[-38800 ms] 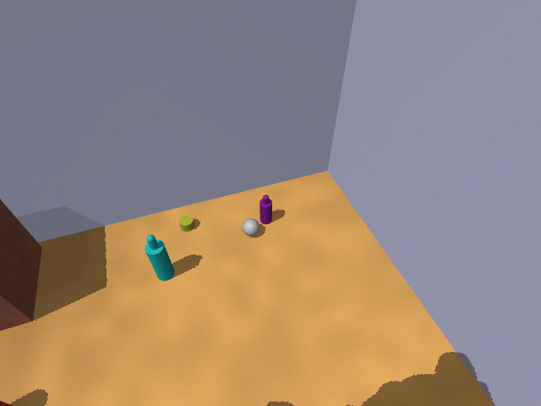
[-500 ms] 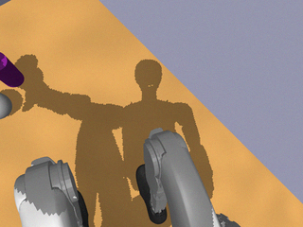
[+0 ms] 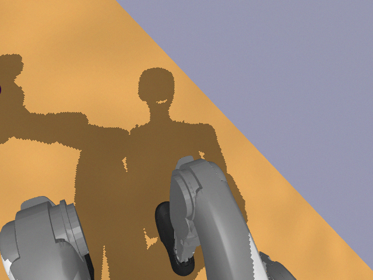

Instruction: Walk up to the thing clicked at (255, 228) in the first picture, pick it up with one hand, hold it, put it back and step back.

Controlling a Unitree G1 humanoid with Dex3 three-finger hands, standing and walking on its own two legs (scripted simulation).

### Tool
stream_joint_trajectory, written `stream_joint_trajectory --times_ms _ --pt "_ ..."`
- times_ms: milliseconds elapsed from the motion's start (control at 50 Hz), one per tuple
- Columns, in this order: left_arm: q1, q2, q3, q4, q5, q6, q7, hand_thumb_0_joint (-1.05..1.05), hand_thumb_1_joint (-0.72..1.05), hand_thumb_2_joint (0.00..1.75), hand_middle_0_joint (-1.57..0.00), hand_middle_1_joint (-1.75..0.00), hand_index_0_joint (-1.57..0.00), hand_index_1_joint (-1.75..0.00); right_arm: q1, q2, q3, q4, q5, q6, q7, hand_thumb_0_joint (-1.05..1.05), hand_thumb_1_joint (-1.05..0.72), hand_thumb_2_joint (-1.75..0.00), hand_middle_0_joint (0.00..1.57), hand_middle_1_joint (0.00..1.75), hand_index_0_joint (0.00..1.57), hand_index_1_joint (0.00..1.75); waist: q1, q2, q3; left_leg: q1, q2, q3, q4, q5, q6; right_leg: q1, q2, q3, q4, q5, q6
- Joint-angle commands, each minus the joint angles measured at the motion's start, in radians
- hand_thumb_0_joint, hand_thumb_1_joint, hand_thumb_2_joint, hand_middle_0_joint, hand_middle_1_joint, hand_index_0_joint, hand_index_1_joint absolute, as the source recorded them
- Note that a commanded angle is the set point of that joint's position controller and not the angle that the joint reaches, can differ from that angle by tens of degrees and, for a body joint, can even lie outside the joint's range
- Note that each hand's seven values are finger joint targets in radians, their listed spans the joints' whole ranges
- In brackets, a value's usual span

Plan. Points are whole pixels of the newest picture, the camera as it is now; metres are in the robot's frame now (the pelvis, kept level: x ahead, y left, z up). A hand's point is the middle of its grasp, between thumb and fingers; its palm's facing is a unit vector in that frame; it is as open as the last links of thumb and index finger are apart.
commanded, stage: rest palm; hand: left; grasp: from above
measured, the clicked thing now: out of the picture +0.48 +0.33 -0.27
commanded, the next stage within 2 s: close in 1.18 s
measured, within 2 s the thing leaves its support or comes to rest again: neither
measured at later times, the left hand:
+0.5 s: hand out of the picture +0.46 +0.32 -0.24, palm faces -0.47 -0.14 -0.87, open 14.0 cm
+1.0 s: hand out of the picture +0.47 +0.32 -0.25, palm faces -0.46 -0.13 -0.88, open 13.7 cm
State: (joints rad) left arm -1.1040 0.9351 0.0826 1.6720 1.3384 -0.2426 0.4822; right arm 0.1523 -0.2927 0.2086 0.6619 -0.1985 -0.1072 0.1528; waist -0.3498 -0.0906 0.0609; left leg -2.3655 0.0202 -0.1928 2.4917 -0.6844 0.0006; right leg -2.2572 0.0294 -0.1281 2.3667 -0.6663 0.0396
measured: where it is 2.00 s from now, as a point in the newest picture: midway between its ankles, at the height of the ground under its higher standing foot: (134, 271)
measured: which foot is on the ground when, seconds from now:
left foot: down 0.00-1.00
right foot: down 0.00-1.00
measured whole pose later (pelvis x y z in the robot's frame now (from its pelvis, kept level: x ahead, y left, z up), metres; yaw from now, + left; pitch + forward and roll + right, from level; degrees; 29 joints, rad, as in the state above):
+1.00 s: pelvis +0.00 +0.00 -0.01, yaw -3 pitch +29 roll -14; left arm -1.11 1.03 0.08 1.72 1.29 -0.22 0.55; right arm 0.12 -0.33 0.29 0.64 -0.24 -0.20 0.22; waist -0.38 -0.14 0.15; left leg -2.36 0.03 -0.24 2.54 -0.72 0.00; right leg -2.24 0.05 -0.17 2.38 -0.67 0.05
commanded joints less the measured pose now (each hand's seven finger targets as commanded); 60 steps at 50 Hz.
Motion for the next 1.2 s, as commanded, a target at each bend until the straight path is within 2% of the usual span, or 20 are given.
stream_joint_trajectory --times_ms 0,60,160,200,260,280,320,440,500,540,580,680,760,820,860,900,920,980,1060,1180 --pt "-0.302 0.238 0.028 -0.105 -0.032 0.023 0.071 0.00 -0.52 0.97 -0.07 -1.00 -0.07 -1.00 0.204 -0.300 -0.069 0.011 -0.009 -0.021 0.001 0.00 -0.89 -0.90 0.20 0.30 0.20 0.30 -0.022 0.474 -0.647 0.517 0.003 0.090 -0.241 0.189 0.020 0.307 0.043 -0.092 -0.206 0.238 -0.066" --pt "-0.303 0.243 0.024 -0.090 -0.043 0.032 0.064 0.00 -0.51 0.97 -0.07 -1.02 -0.07 -1.01 0.199 -0.311 -0.056 0.004 -0.015 -0.039 0.009 0.00 -0.89 -0.90 0.20 0.30 0.20 0.30 -0.044 0.450 -0.616 0.487 0.004 0.089 -0.224 0.160 0.026 0.319 0.044 -0.093 -0.205 0.218 -0.062" --pt "-0.285 0.261 0.025 -0.097 -0.071 0.028 0.053 0.00 -0.51 0.96 -0.06 -1.02 -0.07 -1.01 0.193 -0.320 -0.046 0.003 -0.015 -0.055 0.015 0.00 -0.90 -0.90 0.20 0.30 0.20 0.30 -0.044 0.442 -0.614 0.470 0.009 0.080 -0.210 0.162 0.025 0.342 0.048 -0.096 -0.202 0.222 -0.060" --pt "-0.275 0.292 0.036 -0.135 -0.071 0.023 0.051 0.00 -0.53 0.98 -0.07 -1.01 -0.07 -1.00 0.196 -0.324 -0.047 0.007 -0.012 -0.055 0.015 0.00 -0.90 -0.90 0.20 0.30 0.20 0.30 -0.024 0.474 -0.647 0.498 0.012 0.078 -0.212 0.188 0.019 0.363 0.050 -0.098 -0.199 0.239 -0.062" --pt "-0.237 0.281 0.042 -0.083 -0.078 0.020 0.051 0.00 -0.52 0.98 -0.07 -1.01 -0.07 -1.01 0.188 -0.335 -0.046 -0.002 -0.016 -0.054 0.019 0.00 -0.89 -0.90 0.20 0.30 0.20 0.30 -0.037 0.433 -0.606 0.466 0.013 0.069 -0.205 0.180 0.020 0.357 0.054 -0.110 -0.203 0.234 -0.061" --pt "-0.230 0.256 0.031 -0.051 -0.076 0.020 0.044 0.00 -0.51 0.97 -0.07 -1.02 -0.07 -1.01 0.192 -0.342 -0.045 -0.005 -0.018 -0.057 0.021 0.00 -0.90 -0.90 0.20 0.30 0.20 0.30 -0.060 0.419 -0.551 0.451 0.011 0.068 -0.200 0.162 0.020 0.328 0.050 -0.114 -0.199 0.218 -0.061" --pt "-0.265 0.304 0.041 -0.143 -0.064 0.002 0.050 0.00 -0.53 0.99 -0.07 -1.01 -0.07 -1.01 0.191 -0.338 -0.040 -0.005 -0.021 -0.055 0.020 0.00 -0.90 -0.90 0.20 0.30 0.20 0.30 -0.037 0.494 -0.620 0.520 0.015 0.060 -0.219 0.192 0.011 0.364 0.052 -0.117 -0.195 0.240 -0.065" --pt "-0.265 0.257 0.019 -0.088 -0.053 -0.005 0.070 0.00 -0.50 1.02 -0.09 -1.04 -0.08 -1.04 0.174 -0.339 -0.036 -0.003 -0.030 -0.061 0.034 0.00 -0.90 -0.90 0.20 0.30 0.20 0.30 -0.063 0.480 -0.563 0.511 0.019 0.050 -0.206 0.193 0.007 0.322 0.054 -0.133 -0.181 0.249 -0.063" --pt "-0.267 0.278 0.018 -0.127 -0.042 -0.009 0.087 0.00 -0.48 1.01 -0.09 -1.06 -0.09 -1.05 0.172 -0.335 -0.035 0.006 -0.034 -0.059 0.039 0.00 -0.90 -0.90 0.20 0.30 0.20 0.30 -0.045 0.530 -0.622 0.550 0.022 0.055 -0.213 0.227 0.003 0.360 0.059 -0.128 -0.182 0.279 -0.063" --pt "-0.253 0.243 0.001 -0.071 -0.042 -0.001 0.093 0.00 -0.48 1.00 -0.08 -1.06 -0.09 -1.05 0.170 -0.335 -0.033 0.009 -0.037 -0.063 0.046 0.00 -0.90 -0.90 0.20 0.30 0.20 0.30 -0.067 0.495 -0.569 0.511 0.021 0.055 -0.204 0.212 0.008 0.345 0.060 -0.130 -0.181 0.272 -0.060" --pt "-0.250 0.258 0.023 -0.047 -0.044 0.006 0.100 0.00 -0.48 1.00 -0.08 -1.06 -0.09 -1.05 0.176 -0.348 -0.034 0.007 -0.039 -0.064 0.047 0.00 -0.90 -0.90 0.20 0.30 0.20 0.30 -0.077 0.471 -0.541 0.494 0.020 0.051 -0.204 0.200 0.011 0.336 0.057 -0.134 -0.187 0.264 -0.056" --pt "-0.265 0.284 0.027 -0.075 -0.042 0.008 0.112 0.00 -0.48 0.99 -0.08 -1.08 -0.09 -1.07 0.159 -0.351 -0.027 -0.001 -0.041 -0.068 0.048 0.00 -0.90 -0.90 0.20 0.30 0.20 0.30 -0.059 0.515 -0.594 0.539 0.025 0.038 -0.217 0.219 0.002 0.348 0.057 -0.140 -0.175 0.273 -0.061" --pt "-0.243 0.250 0.006 -0.011 -0.041 0.019 0.107 0.00 -0.47 0.95 -0.07 -1.07 -0.09 -1.05 0.162 -0.356 -0.023 -0.006 -0.046 -0.076 0.057 0.00 -0.90 -0.90 0.20 0.30 0.20 0.30 -0.092 0.483 -0.511 0.495 0.024 0.039 -0.217 0.180 0.006 0.328 0.061 -0.141 -0.179 0.248 -0.058" --pt "-0.299 0.317 0.023 -0.105 -0.047 0.012 0.115 0.00 -0.47 0.97 -0.08 -1.08 -0.09 -1.07 0.150 -0.360 -0.016 -0.015 -0.039 -0.081 0.054 0.00 -0.90 -0.90 0.20 0.30 0.20 0.30 -0.058 0.517 -0.576 0.520 0.024 0.044 -0.211 0.198 0.006 0.357 0.058 -0.132 -0.190 0.259 -0.058" --pt "-0.249 0.263 0.002 -0.039 -0.051 0.024 0.108 0.00 -0.47 0.95 -0.08 -1.08 -0.09 -1.07 0.152 -0.355 -0.011 -0.011 -0.045 -0.086 0.060 0.00 -0.90 -0.90 0.20 0.30 0.20 0.30 -0.082 0.486 -0.546 0.512 0.027 0.044 -0.200 0.208 0.008 0.362 0.062 -0.134 -0.179 0.274 -0.055" --pt "-0.287 0.269 0.003 -0.067 -0.066 0.016 0.106 0.00 -0.46 0.96 -0.08 -1.08 -0.10 -1.07 0.162 -0.364 -0.014 -0.010 -0.038 -0.090 0.060 0.00 -0.90 -0.90 0.20 0.30 0.20 0.30 -0.090 0.473 -0.539 0.497 0.026 0.037 -0.202 0.187 0.010 0.344 0.061 -0.138 -0.184 0.256 -0.055" --pt "-0.290 0.328 0.032 -0.101 -0.066 0.013 0.112 0.00 -0.46 0.97 -0.08 -1.09 -0.09 -1.07 0.164 -0.368 -0.012 -0.007 -0.037 -0.086 0.054 0.00 -0.90 -0.90 0.20 0.30 0.20 0.30 -0.064 0.515 -0.597 0.538 0.030 0.035 -0.213 0.219 0.003 0.383 0.062 -0.137 -0.190 0.276 -0.058" --pt "-0.240 0.266 -0.002 -0.023 -0.064 0.022 0.101 0.00 -0.46 0.98 -0.08 -1.10 -0.09 -1.09 0.155 -0.362 -0.009 -0.007 -0.041 -0.089 0.061 0.00 -0.91 -0.91 0.20 0.30 0.20 0.30 -0.087 0.475 -0.532 0.503 0.030 0.035 -0.194 0.196 0.007 0.357 0.063 -0.139 -0.181 0.268 -0.055" --pt "-0.260 0.321 0.019 -0.086 -0.064 0.011 0.102 0.00 -0.46 0.99 -0.08 -1.10 -0.09 -1.08 0.168 -0.364 -0.004 -0.008 -0.041 -0.085 0.056 0.00 -0.90 -0.90 0.20 0.30 0.20 0.30 -0.058 0.523 -0.573 0.529 0.030 0.032 -0.214 0.221 0.001 0.377 0.063 -0.142 -0.182 0.275 -0.061" --pt "-0.270 0.283 -0.002 -0.090 -0.070 0.004 0.102 0.00 -0.44 0.97 -0.08 -1.10 -0.10 -1.08 0.168 -0.364 -0.002 -0.006 -0.042 -0.082 0.057 0.00 -0.90 -0.90 0.20 0.30 0.20 0.30 -0.077 0.503 -0.556 0.514 0.030 0.031 -0.206 0.218 0.004 0.366 0.066 -0.145 -0.182 0.280 -0.058"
